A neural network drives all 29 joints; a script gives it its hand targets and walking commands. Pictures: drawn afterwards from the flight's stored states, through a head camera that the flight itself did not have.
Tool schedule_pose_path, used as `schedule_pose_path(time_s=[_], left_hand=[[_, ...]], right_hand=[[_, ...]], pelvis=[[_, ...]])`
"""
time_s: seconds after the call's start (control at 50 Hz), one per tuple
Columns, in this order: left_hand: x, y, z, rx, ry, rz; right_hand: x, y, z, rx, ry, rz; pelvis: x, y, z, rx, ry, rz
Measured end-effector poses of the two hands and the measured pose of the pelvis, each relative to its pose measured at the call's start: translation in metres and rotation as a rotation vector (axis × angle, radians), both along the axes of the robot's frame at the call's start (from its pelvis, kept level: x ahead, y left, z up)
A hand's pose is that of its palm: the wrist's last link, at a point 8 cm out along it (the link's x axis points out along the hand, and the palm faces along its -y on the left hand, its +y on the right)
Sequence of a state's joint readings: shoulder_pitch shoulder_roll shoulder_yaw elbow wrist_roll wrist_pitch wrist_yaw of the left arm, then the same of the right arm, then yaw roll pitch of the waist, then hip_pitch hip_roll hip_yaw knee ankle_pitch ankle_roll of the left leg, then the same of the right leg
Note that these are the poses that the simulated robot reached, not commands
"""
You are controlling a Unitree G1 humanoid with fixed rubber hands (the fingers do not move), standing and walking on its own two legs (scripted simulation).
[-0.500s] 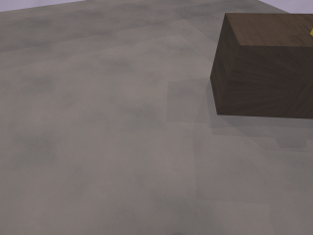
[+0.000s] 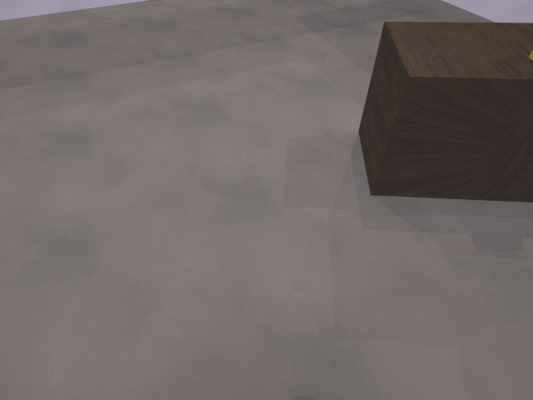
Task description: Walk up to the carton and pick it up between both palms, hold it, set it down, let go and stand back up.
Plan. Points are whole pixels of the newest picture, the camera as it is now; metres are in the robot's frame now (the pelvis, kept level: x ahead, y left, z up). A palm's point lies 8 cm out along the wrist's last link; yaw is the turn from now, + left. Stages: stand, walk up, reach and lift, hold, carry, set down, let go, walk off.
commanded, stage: stand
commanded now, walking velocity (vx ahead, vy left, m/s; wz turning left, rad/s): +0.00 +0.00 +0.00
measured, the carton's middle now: out of the picture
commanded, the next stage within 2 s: walk up in 0.52 s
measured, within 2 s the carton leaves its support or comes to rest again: neither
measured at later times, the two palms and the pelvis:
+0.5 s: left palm out of the picture +0.07 +0.31 -0.11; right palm out of the picture +0.07 -0.30 -0.11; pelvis +0.00 +0.00 +0.00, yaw +0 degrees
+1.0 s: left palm (132, 370) +0.19 +0.25 -0.10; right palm out of the picture +0.04 -0.42 -0.07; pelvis +0.05 -0.07 -0.01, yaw -4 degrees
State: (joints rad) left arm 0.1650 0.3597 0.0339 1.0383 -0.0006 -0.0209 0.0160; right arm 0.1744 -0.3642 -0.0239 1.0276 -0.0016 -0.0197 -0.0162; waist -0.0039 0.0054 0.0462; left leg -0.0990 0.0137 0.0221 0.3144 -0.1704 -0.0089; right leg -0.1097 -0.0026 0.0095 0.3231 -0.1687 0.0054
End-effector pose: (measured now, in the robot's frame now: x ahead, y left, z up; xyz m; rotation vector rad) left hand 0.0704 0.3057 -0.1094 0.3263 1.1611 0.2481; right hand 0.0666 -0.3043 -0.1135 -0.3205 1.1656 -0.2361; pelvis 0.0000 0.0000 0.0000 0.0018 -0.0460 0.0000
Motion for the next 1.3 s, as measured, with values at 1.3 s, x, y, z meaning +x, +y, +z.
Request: schedule_pose_path(time_s=[1.3], left_hand=[[0.164, -0.175, 0.009, 0.012, -0.162, -0.117]], right_hand=[[0.163, -0.200, 0.016, -0.113, -0.179, 0.124]], pelvis=[[0.139, -0.185, -0.026, -0.006, -0.014, -0.031]])
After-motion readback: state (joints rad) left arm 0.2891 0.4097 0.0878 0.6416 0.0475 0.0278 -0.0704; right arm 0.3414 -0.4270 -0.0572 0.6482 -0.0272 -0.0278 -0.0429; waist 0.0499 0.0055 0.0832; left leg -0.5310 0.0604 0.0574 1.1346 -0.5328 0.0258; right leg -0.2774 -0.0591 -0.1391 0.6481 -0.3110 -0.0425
